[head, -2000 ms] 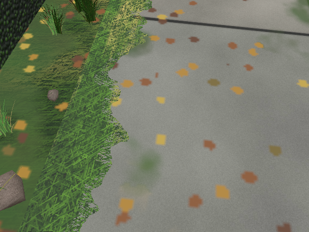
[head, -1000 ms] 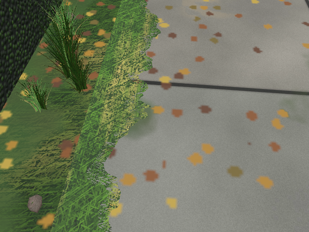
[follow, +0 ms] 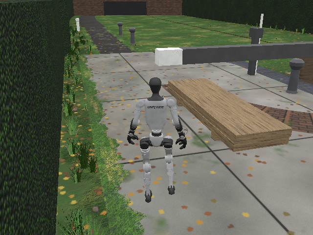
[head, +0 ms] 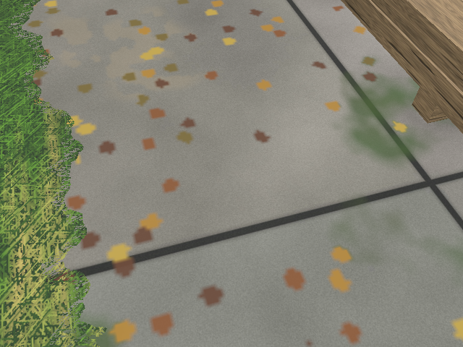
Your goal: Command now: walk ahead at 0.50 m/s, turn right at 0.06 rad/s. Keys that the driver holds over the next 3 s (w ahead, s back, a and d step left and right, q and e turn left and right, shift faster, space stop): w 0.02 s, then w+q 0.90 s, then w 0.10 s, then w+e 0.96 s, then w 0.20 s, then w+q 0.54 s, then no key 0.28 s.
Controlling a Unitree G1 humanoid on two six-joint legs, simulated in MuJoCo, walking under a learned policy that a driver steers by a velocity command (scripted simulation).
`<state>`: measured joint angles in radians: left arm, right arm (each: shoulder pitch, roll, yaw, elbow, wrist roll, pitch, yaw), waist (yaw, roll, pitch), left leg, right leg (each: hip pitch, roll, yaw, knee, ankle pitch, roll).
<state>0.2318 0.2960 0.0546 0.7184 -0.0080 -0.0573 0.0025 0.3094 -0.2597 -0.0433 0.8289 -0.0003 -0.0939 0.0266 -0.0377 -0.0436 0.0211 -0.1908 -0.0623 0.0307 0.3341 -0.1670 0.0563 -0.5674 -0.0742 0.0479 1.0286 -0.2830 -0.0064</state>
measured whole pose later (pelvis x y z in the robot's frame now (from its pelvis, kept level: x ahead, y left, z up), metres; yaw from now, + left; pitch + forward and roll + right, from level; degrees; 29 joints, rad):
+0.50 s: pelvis +0.27 -0.05 +0.00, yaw +12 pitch +1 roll -2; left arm 0.26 0.26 0.07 0.79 0.01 -0.10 -0.01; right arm 0.25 -0.32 -0.07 0.78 0.03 -0.02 0.00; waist 0.02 0.05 0.02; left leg -0.60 0.09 -0.05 1.10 -0.28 0.00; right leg -0.17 0.01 -0.11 0.34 -0.18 -0.02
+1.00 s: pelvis +0.51 +0.10 +0.00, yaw +30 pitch +1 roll +0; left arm 0.13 0.31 0.06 0.76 0.01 -0.10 0.00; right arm 0.30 -0.28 -0.07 0.71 0.00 -0.04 0.02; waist -0.03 -0.03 0.05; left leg -0.25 -0.10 -0.03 0.39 -0.17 0.09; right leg -0.58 -0.10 0.05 1.05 -0.28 0.03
